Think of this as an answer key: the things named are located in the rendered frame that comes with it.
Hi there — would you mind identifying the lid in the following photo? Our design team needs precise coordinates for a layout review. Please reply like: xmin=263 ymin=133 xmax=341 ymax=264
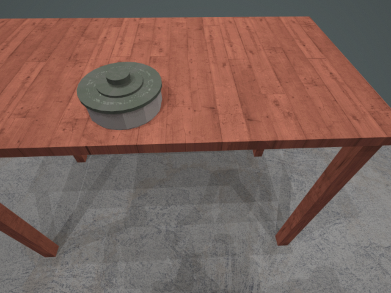
xmin=77 ymin=62 xmax=162 ymax=114

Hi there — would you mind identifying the table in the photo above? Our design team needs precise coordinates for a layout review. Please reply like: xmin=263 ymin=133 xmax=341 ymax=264
xmin=0 ymin=16 xmax=391 ymax=257

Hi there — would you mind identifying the knob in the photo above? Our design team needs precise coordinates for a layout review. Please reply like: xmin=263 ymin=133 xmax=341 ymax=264
xmin=105 ymin=67 xmax=130 ymax=85

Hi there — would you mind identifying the pot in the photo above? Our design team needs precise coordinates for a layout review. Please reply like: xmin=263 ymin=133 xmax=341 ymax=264
xmin=87 ymin=92 xmax=162 ymax=130

